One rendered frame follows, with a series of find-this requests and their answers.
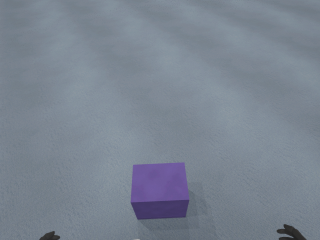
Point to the robot right hand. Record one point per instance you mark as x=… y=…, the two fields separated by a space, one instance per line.
x=291 y=231

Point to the carton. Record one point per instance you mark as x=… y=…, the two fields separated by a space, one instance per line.
x=159 y=190

